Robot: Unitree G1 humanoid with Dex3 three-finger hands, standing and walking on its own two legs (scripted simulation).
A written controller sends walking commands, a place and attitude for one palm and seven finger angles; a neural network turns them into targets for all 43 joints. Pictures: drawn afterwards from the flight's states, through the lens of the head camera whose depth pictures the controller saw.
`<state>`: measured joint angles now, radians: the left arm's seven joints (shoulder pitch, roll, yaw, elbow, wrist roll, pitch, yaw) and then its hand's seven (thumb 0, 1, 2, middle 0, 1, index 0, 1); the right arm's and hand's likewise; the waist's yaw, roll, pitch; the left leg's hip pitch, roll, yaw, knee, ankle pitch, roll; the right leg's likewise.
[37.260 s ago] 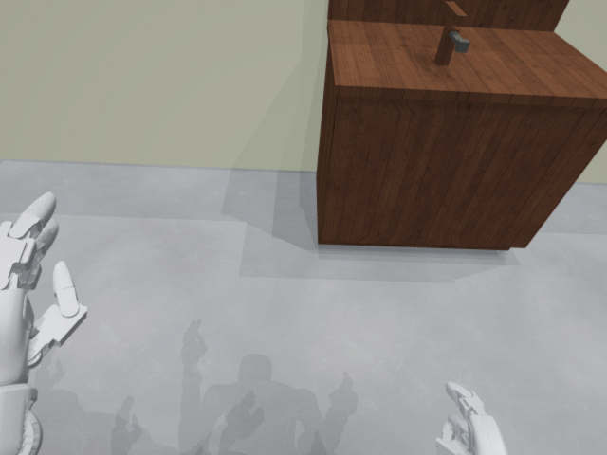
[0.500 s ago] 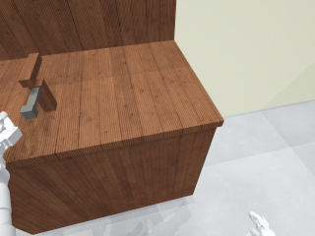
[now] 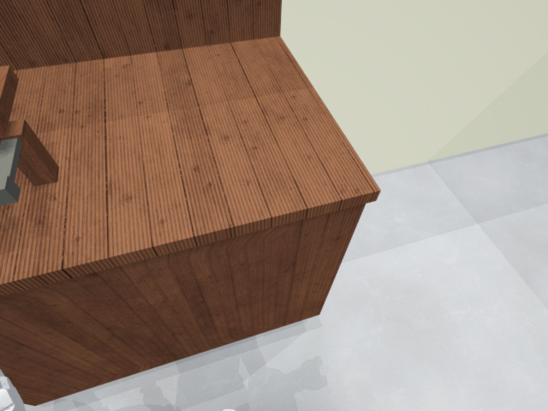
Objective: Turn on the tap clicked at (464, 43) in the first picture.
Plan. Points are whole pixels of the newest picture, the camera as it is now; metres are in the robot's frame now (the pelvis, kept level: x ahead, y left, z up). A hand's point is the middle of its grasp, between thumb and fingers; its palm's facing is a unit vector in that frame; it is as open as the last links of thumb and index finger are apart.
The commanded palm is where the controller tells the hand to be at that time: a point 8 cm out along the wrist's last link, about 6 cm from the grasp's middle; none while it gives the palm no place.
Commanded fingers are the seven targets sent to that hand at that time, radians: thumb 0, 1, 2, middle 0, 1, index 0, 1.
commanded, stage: reach beside the lever's end, fingers flat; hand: left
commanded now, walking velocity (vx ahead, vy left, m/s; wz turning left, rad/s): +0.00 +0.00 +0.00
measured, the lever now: (0, 191) +0.36 +0.38 +0.12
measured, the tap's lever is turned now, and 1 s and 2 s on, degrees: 0 3 28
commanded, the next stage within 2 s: push the lever round in 0.48 s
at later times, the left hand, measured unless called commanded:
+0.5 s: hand out of the picture +0.34 +0.41 +0.12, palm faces +0.55 -0.83 -0.08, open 7.8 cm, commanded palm +0.29 +0.43 +0.12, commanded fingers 0.00 0.90 0.90 -0.15 -0.15 -0.15 -0.15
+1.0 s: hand out of the picture +0.34 +0.38 +0.12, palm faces +0.56 -0.82 -0.09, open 7.7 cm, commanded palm +0.29 +0.41 +0.12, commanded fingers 0.00 0.90 0.90 -0.15 -0.15 -0.15 -0.15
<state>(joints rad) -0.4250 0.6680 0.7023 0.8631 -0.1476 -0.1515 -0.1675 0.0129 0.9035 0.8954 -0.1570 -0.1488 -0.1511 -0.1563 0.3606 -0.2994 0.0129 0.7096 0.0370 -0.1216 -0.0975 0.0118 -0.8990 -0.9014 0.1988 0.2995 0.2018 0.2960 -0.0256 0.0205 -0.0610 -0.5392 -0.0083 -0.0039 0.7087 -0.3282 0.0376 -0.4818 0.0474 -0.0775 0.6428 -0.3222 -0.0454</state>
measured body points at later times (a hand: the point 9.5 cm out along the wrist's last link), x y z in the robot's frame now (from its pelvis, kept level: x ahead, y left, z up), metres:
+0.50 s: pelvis +0.01 +0.02 +0.00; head +0.05 +0.03 +0.45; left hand +0.30 +0.45 +0.13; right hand +0.12 -0.24 -0.10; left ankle +0.01 +0.09 -0.72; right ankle +0.00 -0.09 -0.72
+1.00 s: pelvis +0.01 +0.00 +0.00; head +0.04 +0.00 +0.45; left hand +0.31 +0.42 +0.13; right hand +0.11 -0.26 -0.11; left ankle +0.01 +0.09 -0.72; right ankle +0.00 -0.09 -0.72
